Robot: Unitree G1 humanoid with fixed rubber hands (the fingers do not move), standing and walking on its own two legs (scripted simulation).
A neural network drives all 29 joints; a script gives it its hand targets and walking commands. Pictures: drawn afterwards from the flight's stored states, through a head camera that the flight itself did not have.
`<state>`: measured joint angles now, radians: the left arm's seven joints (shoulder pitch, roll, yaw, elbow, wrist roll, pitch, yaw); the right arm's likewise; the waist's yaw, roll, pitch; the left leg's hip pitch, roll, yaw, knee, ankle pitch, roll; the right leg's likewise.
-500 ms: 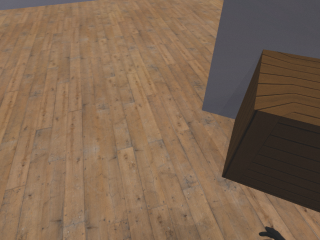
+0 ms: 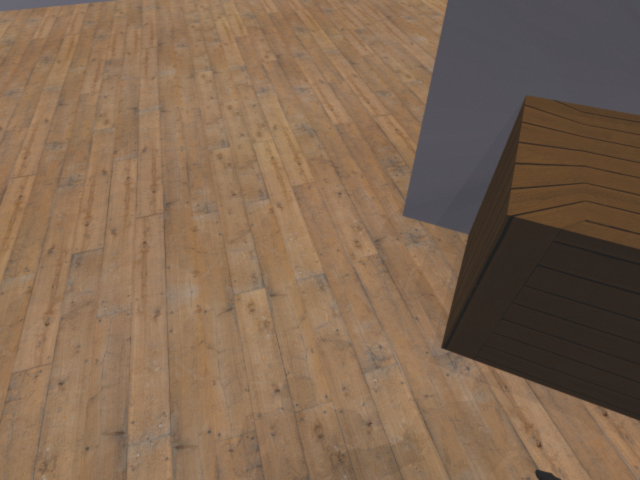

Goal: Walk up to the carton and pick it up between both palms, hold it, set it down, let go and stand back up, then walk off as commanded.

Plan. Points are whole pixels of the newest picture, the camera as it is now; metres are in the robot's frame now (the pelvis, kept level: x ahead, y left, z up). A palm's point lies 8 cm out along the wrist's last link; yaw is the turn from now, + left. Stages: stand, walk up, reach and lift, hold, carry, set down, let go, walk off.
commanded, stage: stand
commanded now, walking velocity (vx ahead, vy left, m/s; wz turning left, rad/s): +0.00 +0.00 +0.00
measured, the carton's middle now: out of the picture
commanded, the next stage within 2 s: walk up in 0.52 s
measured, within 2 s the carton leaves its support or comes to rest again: neither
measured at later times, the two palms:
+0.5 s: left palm out of the picture +0.07 +0.26 -0.13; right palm out of the picture +0.08 -0.29 -0.10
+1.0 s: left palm out of the picture +0.12 +0.22 -0.11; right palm out of the picture +0.06 -0.43 -0.06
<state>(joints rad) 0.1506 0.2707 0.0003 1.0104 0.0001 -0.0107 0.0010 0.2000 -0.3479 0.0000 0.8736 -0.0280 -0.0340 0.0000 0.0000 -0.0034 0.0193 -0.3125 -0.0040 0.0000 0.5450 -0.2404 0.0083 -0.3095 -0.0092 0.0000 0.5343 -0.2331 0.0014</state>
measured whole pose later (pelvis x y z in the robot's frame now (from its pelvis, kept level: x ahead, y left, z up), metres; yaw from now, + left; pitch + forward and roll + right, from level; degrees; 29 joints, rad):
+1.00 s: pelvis +0.00 -0.07 +0.00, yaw -4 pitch +1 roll -1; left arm 0.21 0.39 0.12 0.78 0.02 0.07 -0.11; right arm 0.20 -0.48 0.00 0.91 -0.03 -0.06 -0.03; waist 0.00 -0.04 0.01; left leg -0.31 0.16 0.00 0.54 -0.25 -0.03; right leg -0.44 -0.07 0.02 0.76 -0.35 0.00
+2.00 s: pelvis +0.06 -0.39 -0.03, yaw -25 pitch +1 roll +0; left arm 0.26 0.42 0.12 0.67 0.02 0.05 -0.09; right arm 0.31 -0.49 0.00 0.91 -0.03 -0.11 -0.06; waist 0.02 -0.09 0.04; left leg -0.38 0.20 0.00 0.76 -0.39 -0.02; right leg -0.48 -0.02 0.07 0.77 -0.37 -0.02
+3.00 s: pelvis +0.10 -0.64 -0.02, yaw -33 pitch +1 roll +0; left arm 0.23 0.43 0.11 0.73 0.02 0.04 -0.06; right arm 0.37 -0.47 0.00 0.91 -0.02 -0.12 -0.05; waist 0.02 -0.09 0.05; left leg -0.44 0.06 -0.04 0.75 -0.33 0.00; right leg -0.55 0.01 0.04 1.03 -0.52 -0.02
